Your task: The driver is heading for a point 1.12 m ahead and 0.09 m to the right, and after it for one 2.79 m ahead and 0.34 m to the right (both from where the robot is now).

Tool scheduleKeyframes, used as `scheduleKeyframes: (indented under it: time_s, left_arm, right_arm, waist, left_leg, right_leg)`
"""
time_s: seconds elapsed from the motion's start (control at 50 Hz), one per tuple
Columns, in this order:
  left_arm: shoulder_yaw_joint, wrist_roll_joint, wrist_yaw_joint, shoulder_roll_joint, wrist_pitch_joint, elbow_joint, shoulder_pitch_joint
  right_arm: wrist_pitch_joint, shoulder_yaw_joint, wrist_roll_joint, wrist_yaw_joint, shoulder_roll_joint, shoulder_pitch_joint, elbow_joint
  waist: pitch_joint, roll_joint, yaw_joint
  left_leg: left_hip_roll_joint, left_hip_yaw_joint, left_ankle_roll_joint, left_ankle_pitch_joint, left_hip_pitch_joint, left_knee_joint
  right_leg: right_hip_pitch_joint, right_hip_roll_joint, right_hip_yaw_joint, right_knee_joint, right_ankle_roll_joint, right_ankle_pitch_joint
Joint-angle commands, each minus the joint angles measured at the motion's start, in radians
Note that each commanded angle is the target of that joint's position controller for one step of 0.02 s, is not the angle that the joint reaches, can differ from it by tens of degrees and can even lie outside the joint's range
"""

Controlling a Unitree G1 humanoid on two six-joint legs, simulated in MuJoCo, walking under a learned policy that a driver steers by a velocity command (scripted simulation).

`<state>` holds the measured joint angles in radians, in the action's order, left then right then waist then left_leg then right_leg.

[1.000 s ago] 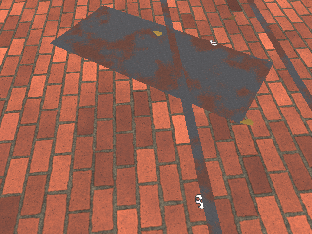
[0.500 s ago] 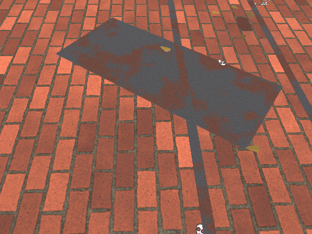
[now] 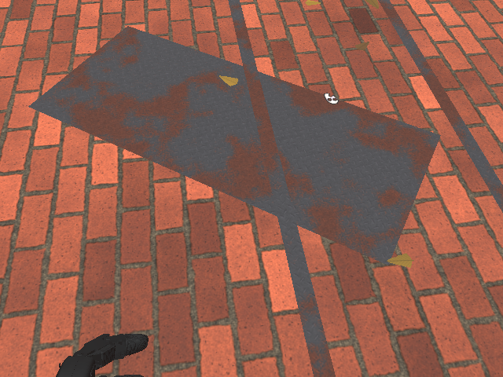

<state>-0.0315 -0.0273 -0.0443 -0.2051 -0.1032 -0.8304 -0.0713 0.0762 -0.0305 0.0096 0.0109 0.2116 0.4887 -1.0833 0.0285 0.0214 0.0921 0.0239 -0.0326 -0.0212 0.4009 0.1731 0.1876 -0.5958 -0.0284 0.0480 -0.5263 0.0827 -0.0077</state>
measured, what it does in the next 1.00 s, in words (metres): walks ahead: right foot, then left foot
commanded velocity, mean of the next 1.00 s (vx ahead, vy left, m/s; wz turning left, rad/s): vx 0.49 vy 0.00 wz -0.06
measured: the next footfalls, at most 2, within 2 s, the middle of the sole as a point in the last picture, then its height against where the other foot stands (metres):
right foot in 0.04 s outside the picture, level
left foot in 0.60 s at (188, 359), level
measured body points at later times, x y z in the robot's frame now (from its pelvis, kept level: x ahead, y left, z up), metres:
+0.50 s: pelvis +0.28 -0.01 +0.02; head +0.30 +0.00 +0.47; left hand +0.25 +0.26 -0.13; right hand +0.47 -0.24 -0.09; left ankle +0.46 +0.14 -0.68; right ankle +0.18 -0.11 -0.72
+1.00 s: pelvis +0.55 +0.04 +0.02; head +0.57 +0.05 +0.47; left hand +0.73 +0.28 -0.10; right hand +0.53 -0.22 -0.12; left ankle +0.47 +0.13 -0.72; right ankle +0.73 -0.14 -0.66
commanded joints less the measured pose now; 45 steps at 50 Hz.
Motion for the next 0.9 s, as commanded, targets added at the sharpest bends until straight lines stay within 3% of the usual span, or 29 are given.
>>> scheduleKeyframes:
  time_s: [0.02, 0.04, 0.06, 0.08, 0.1, 0.12, 0.14, 0.18, 0.2, 0.24, 0.3, 0.38, 0.48, 0.54, 0.56, 0.58, 0.6, 0.62, 0.64, 0.66, 0.68, 0.7, 0.74, 0.78, 0.82, 0.9]
  left_arm:
    - [-0.067, -0.002, 0.005, -0.180, -0.013, -0.006, 0.212]
    - [-0.086, 0.009, 0.015, -0.239, -0.008, -0.052, 0.412]
    - [-0.100, 0.032, 0.016, -0.313, -0.004, -0.079, 0.520]
    - [-0.075, 0.029, 0.015, -0.232, -0.001, -0.083, 0.508]
    - [-0.060, 0.016, 0.015, -0.187, -0.005, -0.070, 0.396]
    - [-0.046, 0.014, 0.012, -0.150, -0.008, -0.046, 0.290]
    - [-0.038, 0.023, 0.005, -0.123, -0.014, -0.040, 0.231]
    - [-0.027, 0.035, -0.005, -0.088, -0.020, -0.055, 0.208]
    - [-0.028, 0.033, -0.004, -0.095, -0.022, -0.068, 0.228]
    - [-0.033, 0.035, 0.010, -0.129, -0.023, -0.088, 0.265]
    - [-0.039, 0.032, 0.034, -0.160, -0.017, -0.106, 0.334]
    - [-0.041, 0.020, 0.047, -0.177, -0.008, -0.124, 0.404]
    - [-0.049, 0.010, 0.052, -0.190, 0.009, -0.163, 0.483]
    - [-0.060, 0.007, 0.055, -0.209, 0.024, -0.166, 0.468]
    - [-0.061, 0.007, 0.056, -0.215, 0.029, -0.160, 0.443]
    - [-0.053, 0.010, 0.055, -0.193, 0.034, -0.154, 0.429]
    - [-0.034, 0.026, 0.055, -0.155, 0.034, -0.129, 0.433]
    - [0.004, 0.026, 0.042, -0.019, 0.010, -0.121, 0.552]
    - [-0.015, 0.004, 0.040, -0.111, -0.016, -0.132, 0.504]
    - [-0.032, -0.019, 0.038, -0.176, -0.031, -0.101, 0.408]
    - [-0.032, -0.017, 0.044, -0.177, -0.034, -0.087, 0.351]
    - [-0.039, -0.001, 0.051, -0.169, -0.028, -0.083, 0.322]
    - [-0.043, 0.007, 0.053, -0.132, 0.000, -0.089, 0.357]
    - [-0.041, 0.005, 0.054, -0.104, 0.020, -0.091, 0.363]
    - [-0.044, 0.006, 0.055, -0.106, 0.031, -0.072, 0.304]
    - [-0.046, 0.005, 0.043, -0.097, 0.030, -0.040, 0.204]
  right_arm:
    - [-0.009, -0.035, -0.008, 0.003, 0.170, -0.031, 0.043]
    - [-0.009, -0.023, -0.018, -0.001, 0.148, -0.051, 0.070]
    - [0.012, 0.016, -0.012, -0.016, 0.002, 0.084, 0.076]
    - [0.045, 0.004, 0.011, -0.025, 0.058, 0.051, 0.059]
    - [0.060, -0.017, 0.036, -0.026, 0.131, -0.061, 0.102]
    - [0.065, -0.021, 0.038, -0.017, 0.147, -0.134, 0.124]
    - [0.058, -0.030, 0.026, -0.006, 0.138, -0.162, 0.128]
    - [0.025, -0.034, 0.014, 0.003, 0.090, -0.108, 0.119]
    - [0.014, -0.033, 0.013, 0.006, 0.070, -0.097, 0.117]
    - [0.002, -0.040, 0.007, 0.010, 0.083, -0.154, 0.143]
    - [0.004, -0.046, -0.006, 0.010, 0.097, -0.290, 0.190]
    - [0.014, -0.038, 0.000, -0.005, 0.077, -0.433, 0.228]
    - [0.022, -0.027, 0.011, -0.033, 0.082, -0.563, 0.278]
    - [0.033, -0.035, 0.014, -0.047, 0.115, -0.531, 0.285]
    - [0.036, -0.048, 0.013, -0.047, 0.139, -0.459, 0.268]
    - [0.038, -0.073, 0.010, -0.042, 0.181, -0.300, 0.216]
    - [0.038, -0.098, -0.001, -0.033, 0.264, -0.100, 0.171]
    - [0.032, -0.115, -0.006, -0.037, 0.345, -0.013, 0.143]
    - [0.033, -0.086, -0.001, -0.038, 0.245, -0.025, 0.149]
    - [0.037, -0.071, 0.002, -0.036, 0.197, -0.118, 0.168]
    - [0.037, -0.059, -0.003, -0.036, 0.168, -0.208, 0.192]
    - [0.038, -0.051, -0.011, -0.040, 0.138, -0.263, 0.198]
    - [0.041, -0.040, -0.021, -0.046, 0.103, -0.276, 0.185]
    - [0.045, -0.046, -0.016, -0.039, 0.129, -0.247, 0.166]
    - [0.047, -0.055, -0.021, -0.025, 0.156, -0.219, 0.153]
    - [0.042, -0.052, -0.023, -0.005, 0.155, -0.190, 0.139]
  waist:
    - [-0.108, -0.145, -0.206]
    - [-0.243, -0.093, -0.281]
    - [-0.429, 0.176, -0.209]
    - [-0.452, 0.169, -0.229]
    - [-0.261, 0.142, -0.201]
    - [-0.159, 0.044, -0.164]
    - [-0.100, -0.009, -0.124]
    - [-0.071, 0.035, -0.063]
    - [-0.058, 0.042, -0.055]
    - [-0.018, 0.044, -0.052]
    - [0.013, 0.027, -0.085]
    - [0.028, 0.029, -0.129]
    - [0.064, 0.030, -0.166]
    - [0.040, 0.053, -0.127]
    - [-0.002, 0.062, -0.081]
    - [-0.097, 0.046, -0.008]
    - [-0.252, -0.051, 0.057]
    - [-0.381, -0.328, -0.001]
    - [-0.392, -0.260, 0.025]
    - [-0.251, -0.204, 0.012]
    - [-0.178, -0.116, -0.018]
    - [-0.116, -0.077, -0.047]
    - [-0.088, -0.105, -0.096]
    - [-0.059, -0.095, -0.111]
    - [-0.028, -0.074, -0.101]
    - [0.002, -0.079, -0.075]
  left_leg:
    - [-0.229, 0.041, -0.099, -1.100, -0.086, 0.351]
    - [-0.186, 0.024, -0.070, -0.876, -0.321, 0.645]
    - [0.014, 0.031, -0.002, -0.174, -0.721, 1.065]
    - [0.028, 0.191, -0.027, 0.134, -0.836, 1.211]
    - [-0.037, 0.164, -0.044, 0.078, -0.924, 1.242]
    - [-0.096, 0.132, -0.048, -0.027, -0.890, 1.195]
    - [-0.133, 0.115, -0.046, -0.091, -0.836, 1.131]
    - [-0.175, 0.119, -0.046, -0.139, -0.720, 1.044]
    - [-0.180, 0.109, -0.041, -0.142, -0.708, 1.016]
    - [-0.191, 0.098, -0.022, -0.203, -0.759, 0.937]
    - [-0.198, 0.095, 0.002, -0.364, -0.873, 0.753]
    - [-0.155, 0.058, 0.008, -0.514, -0.848, 0.512]
    - [-0.127, 0.049, -0.006, -0.449, -0.862, 0.374]
    - [-0.099, 0.029, -0.043, -0.334, -0.768, 0.328]
    - [-0.067, 0.000, -0.061, -0.313, -0.653, 0.310]
    - [-0.034, -0.024, -0.088, -0.317, -0.442, 0.301]
    - [-0.190, 0.154, -0.154, -0.322, -0.127, 0.321]
    - [-0.415, 0.637, -0.317, -0.141, 0.226, 0.205]
    - [-0.414, 0.759, -0.303, -0.050, 0.230, 0.112]
    - [-0.381, 0.606, -0.250, -0.096, 0.112, 0.108]
    - [-0.345, 0.476, -0.223, -0.203, -0.033, 0.092]
    - [-0.309, 0.387, -0.210, -0.290, -0.165, 0.061]
    - [-0.262, 0.293, -0.197, -0.345, -0.284, 0.004]
    - [-0.258, 0.228, -0.207, -0.397, -0.319, -0.036]
    - [-0.265, 0.177, -0.205, -0.433, -0.307, -0.063]
    - [-0.239, 0.050, -0.162, -0.460, -0.281, -0.083]
  right_leg:
    - [0.357, 0.073, 0.042, 0.008, 0.067, 0.055]
    - [0.696, -0.071, -0.121, -0.029, 0.126, 0.066]
    - [1.064, -0.346, -0.638, 0.069, 0.299, 0.295]
    - [1.051, -0.367, -0.840, 0.222, 0.292, 0.365]
    - [0.893, -0.330, -0.667, 0.244, 0.228, 0.341]
    - [0.700, -0.292, -0.509, 0.274, 0.191, 0.237]
    - [0.546, -0.252, -0.407, 0.305, 0.168, 0.150]
    - [0.391, -0.191, -0.286, 0.361, 0.148, 0.113]
    - [0.353, -0.180, -0.254, 0.382, 0.158, 0.096]
    - [0.322, -0.172, -0.210, 0.418, 0.169, 0.084]
    - [0.381, -0.176, -0.192, 0.435, 0.162, 0.064]
    - [0.439, -0.156, -0.133, 0.432, 0.126, 0.052]
    - [0.584, -0.211, -0.130, 0.370, 0.118, 0.055]
    - [0.640, -0.243, -0.140, 0.290, 0.095, -0.058]
    - [0.635, -0.226, -0.120, 0.207, 0.079, -0.220]
    - [0.594, -0.170, -0.075, 0.022, 0.053, -0.358]
    - [0.402, -0.106, -0.019, -0.294, 0.014, -0.188]
    - [-0.016, 0.086, -0.014, -0.656, -0.056, 0.414]
    - [-0.138, 0.060, -0.163, -0.799, -0.039, 0.565]
    - [-0.208, 0.005, -0.158, -0.825, -0.018, 0.490]
    - [-0.175, -0.052, -0.128, -0.786, -0.014, 0.393]
    - [-0.131, -0.084, -0.118, -0.721, -0.018, 0.331]
    - [-0.029, -0.118, -0.121, -0.644, -0.020, 0.271]
    - [-0.038, -0.126, -0.112, -0.587, -0.032, 0.237]
    - [-0.107, -0.131, -0.120, -0.509, -0.046, 0.150]
    - [-0.140, -0.097, -0.132, -0.319, -0.048, -0.048]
